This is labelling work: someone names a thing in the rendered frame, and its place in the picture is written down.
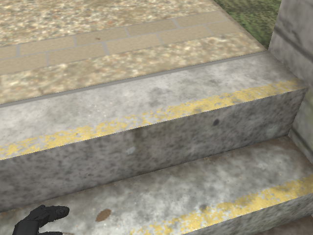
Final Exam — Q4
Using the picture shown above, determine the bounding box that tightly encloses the left robot hand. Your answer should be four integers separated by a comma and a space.
12, 205, 69, 235

